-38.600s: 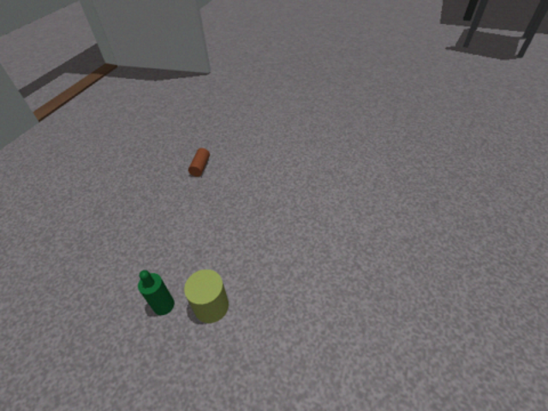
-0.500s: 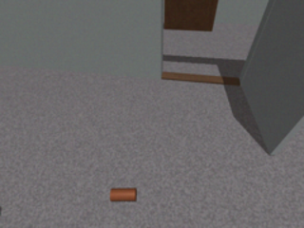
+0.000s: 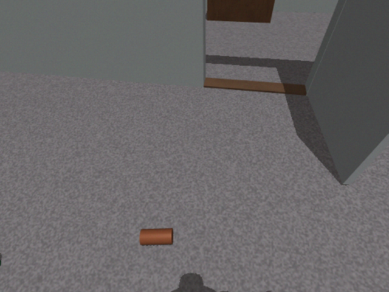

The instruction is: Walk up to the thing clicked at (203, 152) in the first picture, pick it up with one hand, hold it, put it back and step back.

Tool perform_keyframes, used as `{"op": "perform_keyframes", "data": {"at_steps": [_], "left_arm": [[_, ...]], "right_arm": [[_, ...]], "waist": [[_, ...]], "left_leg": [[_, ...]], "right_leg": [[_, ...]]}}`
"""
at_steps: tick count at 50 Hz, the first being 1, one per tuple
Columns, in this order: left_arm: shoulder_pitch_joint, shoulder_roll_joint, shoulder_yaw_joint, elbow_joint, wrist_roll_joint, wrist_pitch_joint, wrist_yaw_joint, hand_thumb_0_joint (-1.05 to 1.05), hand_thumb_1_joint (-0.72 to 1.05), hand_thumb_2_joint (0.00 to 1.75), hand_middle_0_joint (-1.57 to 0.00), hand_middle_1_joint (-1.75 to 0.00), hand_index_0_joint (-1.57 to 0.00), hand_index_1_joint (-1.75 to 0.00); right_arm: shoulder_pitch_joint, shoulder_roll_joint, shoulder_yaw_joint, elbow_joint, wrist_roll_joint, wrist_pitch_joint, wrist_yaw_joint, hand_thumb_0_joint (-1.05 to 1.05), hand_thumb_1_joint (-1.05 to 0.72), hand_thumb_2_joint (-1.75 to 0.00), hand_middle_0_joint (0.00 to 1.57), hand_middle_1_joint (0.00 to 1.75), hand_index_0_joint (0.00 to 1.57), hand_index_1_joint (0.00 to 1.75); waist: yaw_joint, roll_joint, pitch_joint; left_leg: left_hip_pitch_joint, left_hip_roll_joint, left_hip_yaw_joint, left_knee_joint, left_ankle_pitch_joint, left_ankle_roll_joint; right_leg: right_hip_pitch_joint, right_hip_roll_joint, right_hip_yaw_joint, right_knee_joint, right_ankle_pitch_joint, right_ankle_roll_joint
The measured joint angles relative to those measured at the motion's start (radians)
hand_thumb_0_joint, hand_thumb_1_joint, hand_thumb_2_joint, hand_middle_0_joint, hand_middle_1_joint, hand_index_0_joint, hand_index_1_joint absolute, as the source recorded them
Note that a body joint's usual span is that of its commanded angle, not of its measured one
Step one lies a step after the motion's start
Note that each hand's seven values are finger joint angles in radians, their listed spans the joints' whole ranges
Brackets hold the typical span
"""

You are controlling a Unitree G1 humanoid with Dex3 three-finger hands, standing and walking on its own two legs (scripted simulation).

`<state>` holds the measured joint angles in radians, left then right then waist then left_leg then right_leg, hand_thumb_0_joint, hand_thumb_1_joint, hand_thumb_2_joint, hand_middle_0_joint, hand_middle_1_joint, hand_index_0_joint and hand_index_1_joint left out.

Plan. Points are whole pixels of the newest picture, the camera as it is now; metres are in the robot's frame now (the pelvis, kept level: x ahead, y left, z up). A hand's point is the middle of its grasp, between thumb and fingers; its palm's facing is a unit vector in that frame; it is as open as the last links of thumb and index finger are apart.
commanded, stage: step back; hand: left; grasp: from above
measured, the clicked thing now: (156, 236) +0.48 +0.23 -0.74
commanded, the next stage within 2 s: none
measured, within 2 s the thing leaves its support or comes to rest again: neither
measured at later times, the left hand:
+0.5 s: hand out of the picture +0.07 +0.30 -0.17, palm faces -0.09 -0.93 -0.36, open 7.4 cm
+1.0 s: hand out of the picture -0.04 +0.33 -0.17, palm faces +0.00 -0.93 -0.36, open 7.4 cm
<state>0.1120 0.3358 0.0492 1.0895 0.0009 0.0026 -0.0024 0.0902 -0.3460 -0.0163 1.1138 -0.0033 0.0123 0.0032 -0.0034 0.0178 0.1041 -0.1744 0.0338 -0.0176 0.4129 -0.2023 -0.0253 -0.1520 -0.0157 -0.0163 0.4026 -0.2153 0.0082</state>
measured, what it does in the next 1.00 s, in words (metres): walks backwards: right foot, then left foot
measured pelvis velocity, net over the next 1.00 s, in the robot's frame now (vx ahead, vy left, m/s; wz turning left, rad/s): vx -0.19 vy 0.07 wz -0.01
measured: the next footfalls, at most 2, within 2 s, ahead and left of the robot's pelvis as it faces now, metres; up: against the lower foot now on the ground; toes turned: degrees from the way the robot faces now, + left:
right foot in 0.60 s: -0.06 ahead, -0.08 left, +0.00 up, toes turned +0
left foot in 0.96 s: -0.16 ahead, +0.17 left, +0.00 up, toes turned -3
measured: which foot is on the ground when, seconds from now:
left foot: down 0.00-0.64, up 0.66-0.94, down 0.96-1.00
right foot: down 0.00-0.20, up 0.22-0.58, down 0.60-0.98, up 1.00-1.00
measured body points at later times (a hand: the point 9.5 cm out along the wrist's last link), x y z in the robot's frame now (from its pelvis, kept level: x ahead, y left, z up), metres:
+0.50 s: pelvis -0.07 +0.05 -0.01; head +0.01 +0.06 +0.43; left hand +0.07 +0.35 -0.15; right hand +0.01 -0.26 -0.13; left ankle -0.04 +0.13 -0.74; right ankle -0.10 -0.09 -0.70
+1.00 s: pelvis -0.19 +0.07 -0.02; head -0.12 +0.09 +0.42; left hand -0.04 +0.38 -0.15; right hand -0.09 -0.25 -0.13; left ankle -0.20 +0.17 -0.75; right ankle -0.11 -0.07 -0.74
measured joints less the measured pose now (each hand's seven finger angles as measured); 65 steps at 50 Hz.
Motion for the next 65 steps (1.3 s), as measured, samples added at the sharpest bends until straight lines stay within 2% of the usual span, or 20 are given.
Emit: {"op": "perform_keyframes", "data": {"at_steps": [3,7,9,10,12,15,20,25,29,32,36,40,43,46,48,50,53,55,58,65], "left_arm": [[-0.017,0.011,0.014,-0.041,0.001,0.009,0.004,0.01,0.90,0.90,-0.20,-0.30,-0.21,-0.30],[-0.029,0.030,0.023,-0.095,0.018,0.027,0.007,0.01,0.90,0.90,-0.20,-0.30,-0.21,-0.30],[-0.039,0.042,0.022,-0.119,0.019,0.038,0.007,0.01,0.90,0.90,-0.20,-0.30,-0.21,-0.30],[-0.048,0.048,0.021,-0.132,0.016,0.043,0.008,0.01,0.90,0.90,-0.20,-0.30,-0.21,-0.30],[-0.082,0.066,0.027,-0.153,0.010,0.054,0.017,0.01,0.90,0.90,-0.20,-0.30,-0.20,-0.30],[-0.098,0.073,0.029,-0.183,0.007,0.060,0.031,0.01,0.90,0.90,-0.20,-0.30,-0.20,-0.30],[-0.077,0.053,0.018,-0.207,0.003,0.058,0.026,0.01,0.90,0.90,-0.20,-0.30,-0.20,-0.30],[-0.037,0.042,0.019,-0.216,0.011,0.057,0.017,0.01,0.90,0.90,-0.20,-0.30,-0.20,-0.30],[-0.014,0.041,0.026,-0.215,0.016,0.049,0.009,0.01,0.90,0.90,-0.20,-0.30,-0.20,-0.30],[-0.004,0.011,0.025,-0.201,0.026,0.038,0.007,0.01,0.90,0.90,-0.20,-0.30,-0.20,-0.30],[0.026,0.015,0.021,-0.226,0.028,0.039,-0.002,0.01,0.90,0.90,-0.20,-0.30,-0.21,-0.30],[0.021,0.010,0.023,-0.256,0.028,0.042,0.007,0.01,0.90,0.90,-0.20,-0.30,-0.21,-0.30],[0.008,0.011,0.020,-0.290,0.032,0.039,0.011,0.01,0.90,0.90,-0.20,-0.30,-0.21,-0.30],[-0.011,0.021,0.018,-0.321,0.031,0.041,0.013,0.01,0.90,0.90,-0.20,-0.30,-0.21,-0.30],[-0.026,0.039,0.017,-0.334,0.023,0.049,0.011,0.01,0.90,0.90,-0.20,-0.30,-0.21,-0.30],[-0.031,0.063,0.027,-0.326,0.016,0.064,0.012,0.01,0.90,0.90,-0.20,-0.30,-0.21,-0.30],[-0.014,0.054,0.030,-0.287,0.020,0.086,0.019,0.01,0.90,0.90,-0.20,-0.30,-0.20,-0.30],[0.003,0.054,0.031,-0.279,0.014,0.088,0.016,0.01,0.90,0.90,-0.20,-0.30,-0.20,-0.30],[0.036,0.061,0.039,-0.281,0.012,0.077,0.009,0.01,0.90,0.90,-0.20,-0.30,-0.20,-0.30],[0.090,0.083,0.050,-0.253,0.022,0.080,0.009,0.01,0.90,0.90,-0.20,-0.30,-0.20,-0.30]], "right_arm": [[-0.022,-0.020,-0.010,-0.038,0.005,0.009,-0.001,0.00,-0.91,-0.90,0.20,0.30,0.20,0.30],[-0.011,-0.041,-0.025,-0.086,0.004,0.023,0.003,0.00,-0.91,-0.90,0.20,0.30,0.20,0.30],[0.013,-0.050,-0.029,-0.104,0.005,0.020,0.005,0.00,-0.91,-0.90,0.20,0.30,0.20,0.30],[0.025,-0.055,-0.033,-0.109,0.002,0.017,0.004,0.00,-0.91,-0.90,0.20,0.30,0.20,0.30],[0.031,-0.038,-0.037,-0.109,-0.008,0.013,-0.002,0.00,-0.91,-0.90,0.20,0.30,0.20,0.30],[0.045,-0.013,-0.029,-0.122,-0.016,0.014,-0.006,0.00,-0.91,-0.90,0.20,0.30,0.20,0.30],[0.044,-0.004,-0.025,-0.158,-0.021,0.018,-0.023,0.00,-0.91,-0.90,0.21,0.30,0.21,0.30],[0.026,-0.001,-0.025,-0.211,-0.014,0.011,-0.028,0.00,-0.90,-0.90,0.21,0.30,0.21,0.30],[0.012,-0.007,-0.020,-0.235,-0.009,0.017,-0.020,0.00,-0.90,-0.90,0.21,0.30,0.21,0.30],[-0.003,-0.029,-0.026,-0.225,0.002,0.030,-0.017,0.00,-0.91,-0.90,0.21,0.30,0.21,0.30],[0.007,-0.019,-0.026,-0.214,0.007,0.043,-0.016,0.00,-0.91,-0.90,0.21,0.30,0.21,0.30],[0.032,-0.042,-0.023,-0.219,0.011,0.032,-0.016,0.00,-0.91,-0.90,0.21,0.30,0.21,0.30],[0.044,-0.063,-0.023,-0.224,0.013,0.028,-0.025,0.00,-0.91,-0.90,0.20,0.30,0.21,0.30],[0.053,-0.067,-0.027,-0.226,0.008,0.022,-0.030,0.00,-0.91,-0.90,0.20,0.30,0.20,0.30],[0.055,-0.055,-0.031,-0.223,-0.001,0.013,-0.030,0.00,-0.91,-0.90,0.20,0.30,0.20,0.30],[0.046,-0.015,-0.029,-0.217,-0.019,0.011,-0.024,0.00,-0.91,-0.90,0.20,0.30,0.20,0.30],[0.068,0.000,-0.016,-0.227,-0.029,0.008,-0.007,0.00,-0.91,-0.90,0.20,0.30,0.21,0.30],[0.075,0.006,-0.011,-0.227,-0.034,0.009,-0.008,0.00,-0.91,-0.90,0.21,0.30,0.21,0.30],[0.063,0.006,-0.014,-0.235,-0.028,0.007,-0.012,0.00,-0.90,-0.89,0.21,0.30,0.21,0.30],[0.008,0.002,-0.025,-0.299,-0.018,-0.004,-0.021,0.00,-0.90,-0.90,0.21,0.30,0.21,0.30]], "waist": [[-0.004,0.006,0.044],[-0.004,-0.019,0.062],[-0.014,-0.024,0.053],[-0.018,-0.022,0.048],[-0.013,-0.054,0.073],[-0.017,-0.069,0.094],[-0.022,-0.054,0.098],[-0.023,-0.045,0.105],[-0.015,-0.041,0.102],[-0.024,0.033,0.109],[0.006,-0.005,0.081],[0.018,-0.013,0.062],[0.019,-0.001,0.065],[0.007,0.000,0.080],[0.003,-0.025,0.097],[0.028,-0.101,0.124],[-0.003,-0.075,0.093],[-0.003,-0.067,0.072],[0.018,-0.071,0.062],[0.030,-0.078,0.088]], "left_leg": [[-0.077,-0.006,-0.006,0.124,-0.033,0.028],[-0.134,-0.061,-0.002,0.303,-0.208,0.061],[-0.112,-0.060,0.004,0.262,-0.108,0.069],[-0.099,-0.058,0.000,0.228,-0.132,0.063],[-0.101,-0.075,0.009,0.230,-0.161,0.069],[-0.098,-0.071,0.011,0.201,-0.127,0.076],[-0.094,-0.059,0.026,0.143,-0.076,0.088],[-0.114,-0.058,0.057,0.171,-0.074,0.092],[-0.153,-0.058,0.085,0.237,-0.090,0.083],[-0.176,-0.019,0.052,0.290,-0.098,0.069],[-0.234,-0.116,-0.030,0.540,-0.307,0.040],[-0.240,-0.158,-0.103,0.688,-0.312,0.025],[-0.194,-0.136,-0.111,0.618,-0.319,0.010],[-0.122,-0.089,-0.073,0.410,-0.304,0.010],[-0.065,-0.078,-0.041,0.242,-0.187,0.028],[-0.042,-0.113,0.003,0.220,-0.154,0.054],[-0.066,-0.075,-0.032,0.216,-0.130,0.067],[-0.072,-0.056,-0.039,0.168,-0.089,0.065],[-0.086,-0.040,-0.021,0.115,-0.037,0.063],[-0.154,-0.021,0.027,0.132,0.018,0.060]], "right_leg": [[-0.043,0.000,0.001,0.047,-0.008,-0.001],[-0.112,-0.030,0.024,0.122,-0.028,0.012],[-0.149,-0.037,0.021,0.169,-0.046,0.026],[-0.176,-0.037,0.018,0.205,-0.058,0.023],[-0.225,-0.009,0.092,0.333,-0.165,-0.009],[-0.281,0.080,0.155,0.534,-0.312,-0.033],[-0.304,0.123,0.153,0.693,-0.291,-0.019],[-0.220,0.079,0.130,0.540,-0.260,0.006],[-0.130,0.041,0.094,0.314,-0.189,-0.009],[-0.089,0.076,0.052,0.233,-0.126,-0.022],[-0.116,0.036,0.076,0.229,-0.102,-0.037],[-0.148,0.011,0.075,0.175,-0.042,-0.030],[-0.183,0.011,0.061,0.168,-0.012,-0.018],[-0.217,0.003,0.030,0.195,-0.002,-0.004],[-0.243,-0.014,0.022,0.249,-0.013,0.010],[-0.260,-0.030,0.080,0.310,-0.058,-0.002],[-0.304,0.084,0.141,0.549,-0.283,-0.014],[-0.326,0.135,0.175,0.700,-0.286,-0.021],[-0.322,0.152,0.200,0.811,-0.254,-0.011],[-0.200,0.093,0.179,0.650,-0.273,0.038]]}}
